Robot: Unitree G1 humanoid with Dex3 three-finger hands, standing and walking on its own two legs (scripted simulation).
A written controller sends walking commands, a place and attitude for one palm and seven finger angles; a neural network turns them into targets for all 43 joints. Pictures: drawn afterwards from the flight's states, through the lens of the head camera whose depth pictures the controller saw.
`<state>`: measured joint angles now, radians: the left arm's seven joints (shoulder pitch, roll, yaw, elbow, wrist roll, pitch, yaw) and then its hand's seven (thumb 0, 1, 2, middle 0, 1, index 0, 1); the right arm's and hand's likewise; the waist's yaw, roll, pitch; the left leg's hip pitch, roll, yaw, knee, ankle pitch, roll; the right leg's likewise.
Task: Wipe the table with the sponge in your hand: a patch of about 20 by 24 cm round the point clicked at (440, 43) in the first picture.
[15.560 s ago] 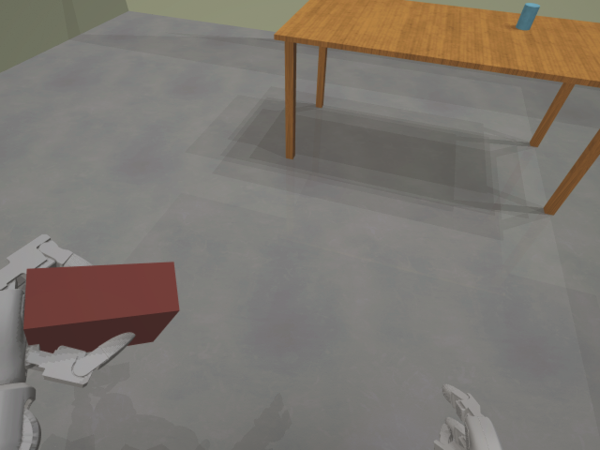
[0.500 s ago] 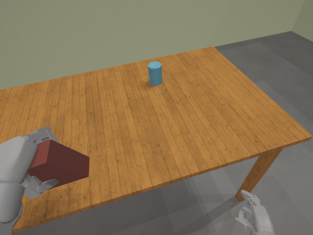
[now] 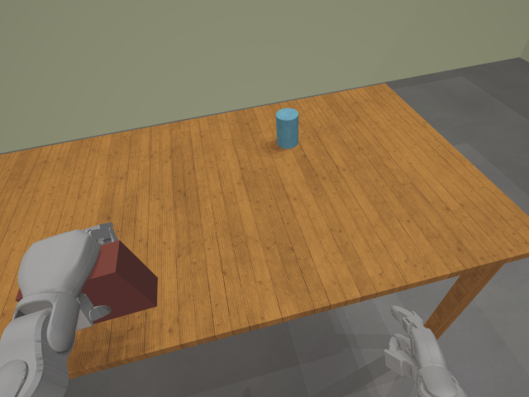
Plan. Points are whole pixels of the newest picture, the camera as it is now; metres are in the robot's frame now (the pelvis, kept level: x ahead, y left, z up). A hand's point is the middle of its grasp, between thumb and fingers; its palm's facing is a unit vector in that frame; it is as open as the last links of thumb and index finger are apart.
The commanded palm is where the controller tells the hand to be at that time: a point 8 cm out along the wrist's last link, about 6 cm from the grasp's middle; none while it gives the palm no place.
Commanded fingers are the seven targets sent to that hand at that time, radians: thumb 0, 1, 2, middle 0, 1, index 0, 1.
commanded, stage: turn the palm down, sponge in hand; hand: left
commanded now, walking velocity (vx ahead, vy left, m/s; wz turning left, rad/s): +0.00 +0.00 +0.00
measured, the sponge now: (103, 292) +0.22 +0.29 +0.06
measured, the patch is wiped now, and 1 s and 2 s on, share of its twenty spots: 0.00 0.00 0.00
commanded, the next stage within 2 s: move the sponge above the wiping area in 0.54 s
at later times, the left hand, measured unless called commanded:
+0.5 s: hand (94, 281) +0.22 +0.28 +0.09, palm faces +0.01 -0.07 -1.00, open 9.3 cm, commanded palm +0.19 +0.27 +0.16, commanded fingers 0.00 0.10 1.30 -1.20 -1.60 -1.20 -1.60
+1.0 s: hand (94, 287) +0.21 +0.29 +0.08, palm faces -0.02 -0.08 -1.00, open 9.3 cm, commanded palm +0.19 +0.28 +0.14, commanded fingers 0.00 0.10 1.30 -1.20 -1.60 -1.20 -1.60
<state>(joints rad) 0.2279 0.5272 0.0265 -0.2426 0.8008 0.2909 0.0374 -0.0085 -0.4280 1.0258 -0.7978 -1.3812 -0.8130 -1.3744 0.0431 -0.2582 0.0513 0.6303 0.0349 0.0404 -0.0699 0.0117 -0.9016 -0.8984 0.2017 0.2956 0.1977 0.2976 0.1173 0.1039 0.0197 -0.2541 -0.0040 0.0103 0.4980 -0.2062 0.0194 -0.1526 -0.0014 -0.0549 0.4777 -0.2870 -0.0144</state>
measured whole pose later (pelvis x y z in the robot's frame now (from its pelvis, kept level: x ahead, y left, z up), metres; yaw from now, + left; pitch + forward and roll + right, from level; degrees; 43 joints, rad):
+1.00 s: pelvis +0.00 -0.01 +0.00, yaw -1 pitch -3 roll +0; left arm 0.20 0.52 0.02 -0.12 0.88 0.26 0.02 -0.01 -0.43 1.03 -0.80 -1.39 -0.81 -1.38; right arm 0.03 -0.27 0.02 0.68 0.03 0.02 -0.06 0.01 -0.90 -0.90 0.20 0.30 0.20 0.30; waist 0.12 0.11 0.03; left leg -0.21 0.01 0.01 0.45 -0.18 0.00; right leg -0.12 0.02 -0.05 0.44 -0.26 -0.03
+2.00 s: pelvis +0.00 -0.01 +0.00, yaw -1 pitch -1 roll +0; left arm 0.13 0.46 -0.03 0.05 0.94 0.24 0.11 -0.01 -0.43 1.03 -0.80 -1.39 -0.81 -1.38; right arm 0.04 -0.26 0.01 0.70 0.04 0.03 -0.05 0.01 -0.90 -0.90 0.20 0.30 0.20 0.30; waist 0.11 0.10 0.00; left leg -0.26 0.01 0.01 0.47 -0.19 0.01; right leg -0.16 0.02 -0.05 0.46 -0.28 -0.03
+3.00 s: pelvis +0.00 +0.00 +0.00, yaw +0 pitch +0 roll -1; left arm 0.10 0.43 -0.05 0.11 0.96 0.23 0.16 -0.01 -0.43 1.03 -0.80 -1.39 -0.81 -1.38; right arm 0.05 -0.24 0.00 0.69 0.05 0.03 -0.05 0.01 -0.90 -0.90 0.20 0.30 0.20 0.30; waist 0.11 0.09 -0.01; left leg -0.29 0.00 0.01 0.50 -0.21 0.02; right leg -0.19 0.01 -0.05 0.48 -0.29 -0.02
